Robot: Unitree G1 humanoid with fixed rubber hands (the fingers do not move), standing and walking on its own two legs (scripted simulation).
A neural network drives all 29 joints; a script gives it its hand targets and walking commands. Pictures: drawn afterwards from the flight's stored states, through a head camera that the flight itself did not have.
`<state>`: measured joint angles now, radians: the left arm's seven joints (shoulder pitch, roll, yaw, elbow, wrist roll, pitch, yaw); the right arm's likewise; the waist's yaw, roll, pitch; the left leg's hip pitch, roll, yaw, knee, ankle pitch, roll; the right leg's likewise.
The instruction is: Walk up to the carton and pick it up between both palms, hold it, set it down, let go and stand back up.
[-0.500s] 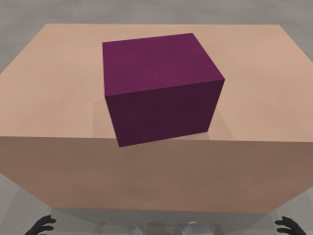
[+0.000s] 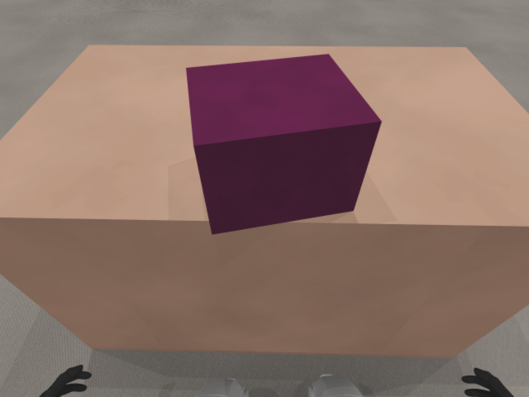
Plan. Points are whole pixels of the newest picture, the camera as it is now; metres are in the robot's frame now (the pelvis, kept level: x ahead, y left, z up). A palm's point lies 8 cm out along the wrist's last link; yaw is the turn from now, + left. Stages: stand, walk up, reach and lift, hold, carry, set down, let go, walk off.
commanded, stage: walk up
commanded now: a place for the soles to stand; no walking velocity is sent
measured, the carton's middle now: (272, 141) +0.50 +0.01 +0.12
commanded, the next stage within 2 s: reach and lift in 0.80 s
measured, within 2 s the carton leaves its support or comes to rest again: neither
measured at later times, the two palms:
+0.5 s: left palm out of the picture +0.11 +0.32 -0.06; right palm out of the picture +0.13 -0.32 -0.06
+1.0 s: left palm (86, 381) +0.16 +0.29 -0.07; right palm out of the picture +0.14 -0.33 -0.07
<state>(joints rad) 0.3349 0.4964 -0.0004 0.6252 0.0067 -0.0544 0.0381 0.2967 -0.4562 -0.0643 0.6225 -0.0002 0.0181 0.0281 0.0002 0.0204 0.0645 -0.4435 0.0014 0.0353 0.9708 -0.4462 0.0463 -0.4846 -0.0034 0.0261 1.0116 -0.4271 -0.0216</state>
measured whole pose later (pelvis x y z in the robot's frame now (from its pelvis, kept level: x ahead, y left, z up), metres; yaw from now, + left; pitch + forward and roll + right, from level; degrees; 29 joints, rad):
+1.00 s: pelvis +0.01 -0.01 +0.00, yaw +0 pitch -3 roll -1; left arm 0.16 0.36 0.02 0.59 0.06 0.26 0.04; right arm 0.14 -0.40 -0.16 0.94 -0.01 -0.31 0.06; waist 0.00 0.04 0.07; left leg -0.46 0.02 0.03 0.96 -0.46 0.03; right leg -0.45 0.01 0.03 0.93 -0.44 0.02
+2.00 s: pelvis -0.02 +0.02 +0.06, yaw +0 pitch +0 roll -2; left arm 0.16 0.16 0.02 0.07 -0.09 0.24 0.18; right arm 0.23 -0.41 -0.16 0.29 0.17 -0.04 0.20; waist 0.00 -0.01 -0.05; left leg -0.31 -0.02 0.04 0.44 -0.13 0.05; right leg -0.22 0.02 0.03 0.40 -0.18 0.01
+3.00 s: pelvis +0.01 -0.01 +0.06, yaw -1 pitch +2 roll +0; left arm -0.13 0.32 0.12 -0.23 -0.24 0.60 0.15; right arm -0.18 -0.46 -0.05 0.08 0.36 0.34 0.08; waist 0.00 -0.01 -0.05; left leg -0.29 0.00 0.04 0.37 -0.13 0.03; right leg -0.22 0.04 0.03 0.37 -0.19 -0.02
